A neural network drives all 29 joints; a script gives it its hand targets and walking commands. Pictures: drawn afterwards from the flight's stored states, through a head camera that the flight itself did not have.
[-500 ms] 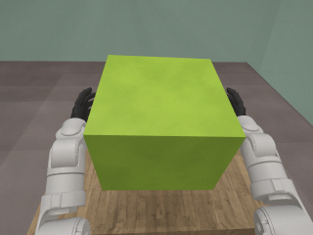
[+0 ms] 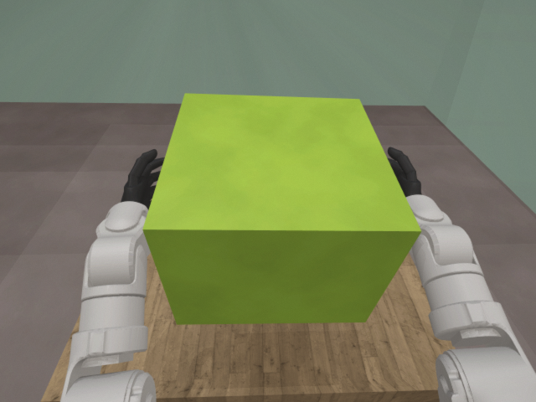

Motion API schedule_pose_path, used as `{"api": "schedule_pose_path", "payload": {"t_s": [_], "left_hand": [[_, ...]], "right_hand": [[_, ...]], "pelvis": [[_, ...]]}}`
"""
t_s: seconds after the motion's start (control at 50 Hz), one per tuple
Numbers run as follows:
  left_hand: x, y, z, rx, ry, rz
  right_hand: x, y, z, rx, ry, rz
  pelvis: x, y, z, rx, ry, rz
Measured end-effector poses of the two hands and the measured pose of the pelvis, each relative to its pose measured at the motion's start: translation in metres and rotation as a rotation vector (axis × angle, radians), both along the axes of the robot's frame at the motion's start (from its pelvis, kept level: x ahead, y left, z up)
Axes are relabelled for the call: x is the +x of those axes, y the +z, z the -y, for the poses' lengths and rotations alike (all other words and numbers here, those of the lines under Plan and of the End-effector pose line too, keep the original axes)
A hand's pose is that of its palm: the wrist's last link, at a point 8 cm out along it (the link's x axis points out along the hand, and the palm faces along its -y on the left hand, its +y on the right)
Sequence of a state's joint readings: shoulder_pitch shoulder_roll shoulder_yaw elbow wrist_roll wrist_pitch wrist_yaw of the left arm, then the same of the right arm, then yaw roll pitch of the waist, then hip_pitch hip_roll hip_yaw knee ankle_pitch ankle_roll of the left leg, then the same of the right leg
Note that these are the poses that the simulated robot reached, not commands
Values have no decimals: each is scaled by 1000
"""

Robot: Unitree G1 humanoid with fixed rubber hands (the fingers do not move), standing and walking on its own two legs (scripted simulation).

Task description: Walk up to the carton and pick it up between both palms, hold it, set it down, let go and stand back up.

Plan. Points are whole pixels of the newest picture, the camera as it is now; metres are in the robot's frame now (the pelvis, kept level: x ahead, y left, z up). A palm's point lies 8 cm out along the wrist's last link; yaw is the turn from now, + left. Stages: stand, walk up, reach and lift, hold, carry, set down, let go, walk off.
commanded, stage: hold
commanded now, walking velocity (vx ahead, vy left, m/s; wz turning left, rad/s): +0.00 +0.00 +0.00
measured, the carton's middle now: (273, 205) +0.40 +0.00 +0.14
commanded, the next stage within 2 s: none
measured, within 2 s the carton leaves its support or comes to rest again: neither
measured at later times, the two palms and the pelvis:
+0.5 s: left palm (137, 204) +0.36 +0.20 +0.18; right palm (402, 201) +0.37 -0.19 +0.18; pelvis +0.01 +0.01 +0.00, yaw +0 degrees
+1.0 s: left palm (137, 203) +0.36 +0.20 +0.18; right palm (405, 197) +0.37 -0.19 +0.18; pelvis +0.00 +0.00 +0.00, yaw +0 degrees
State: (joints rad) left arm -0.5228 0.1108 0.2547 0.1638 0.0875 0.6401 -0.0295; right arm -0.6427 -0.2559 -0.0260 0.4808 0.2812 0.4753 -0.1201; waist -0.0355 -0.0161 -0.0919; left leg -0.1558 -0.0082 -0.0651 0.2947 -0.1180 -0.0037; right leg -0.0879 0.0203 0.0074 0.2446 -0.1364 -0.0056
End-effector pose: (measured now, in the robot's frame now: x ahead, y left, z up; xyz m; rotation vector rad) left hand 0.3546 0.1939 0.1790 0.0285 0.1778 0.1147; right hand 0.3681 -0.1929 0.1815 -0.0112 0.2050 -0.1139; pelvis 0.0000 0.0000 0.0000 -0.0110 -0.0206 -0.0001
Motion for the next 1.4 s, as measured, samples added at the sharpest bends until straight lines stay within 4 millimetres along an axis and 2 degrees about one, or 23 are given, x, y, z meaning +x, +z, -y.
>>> {"api": "schedule_pose_path", "payload": {"t_s": [0.2, 0.52, 0.72, 0.96, 1.16, 1.4], "left_hand": [[5, -1, -7, 1, 0, -7], [4, -4, -3, 2, -20, -3], [-3, -1, -2, 5, -9, 2], [0, 1, -1, -10, -2, -5], [8, 1, -3, -10, -20, -12], [0, -2, -6, 8, -10, 9]], "right_hand": [[6, -3, -7, -15, 2, -8], [-3, -3, -3, 6, -23, -5], [-6, -1, -2, 6, -10, 1], [-1, 3, -1, -21, -1, -5], [3, 1, -3, -18, -15, -15], [-3, 0, -6, 6, -8, 9]], "pelvis": [[3, 0, -1, 0, 8, -7], [8, 0, -11, -1, -9, 11], [1, 0, -7, -1, -13, 8], [-4, 0, 1, 0, 4, 1], [0, 0, -3, 1, 1, -4], [8, 0, -10, -1, 2, 10]]}}
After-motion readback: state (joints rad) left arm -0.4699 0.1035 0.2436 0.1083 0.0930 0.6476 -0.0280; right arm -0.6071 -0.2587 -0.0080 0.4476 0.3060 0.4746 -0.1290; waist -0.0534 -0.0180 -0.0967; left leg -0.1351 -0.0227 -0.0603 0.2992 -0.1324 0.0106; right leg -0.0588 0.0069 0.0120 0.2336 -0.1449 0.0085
